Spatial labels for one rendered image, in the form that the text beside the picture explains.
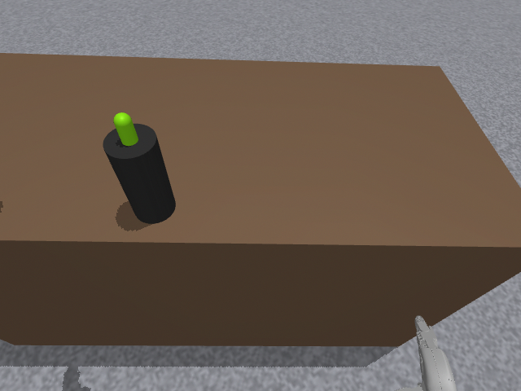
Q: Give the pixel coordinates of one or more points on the bottle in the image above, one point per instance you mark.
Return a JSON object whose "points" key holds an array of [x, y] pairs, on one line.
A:
{"points": [[134, 153]]}

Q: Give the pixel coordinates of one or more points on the right robot hand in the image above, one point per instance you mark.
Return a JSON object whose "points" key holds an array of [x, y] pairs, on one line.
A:
{"points": [[436, 371]]}

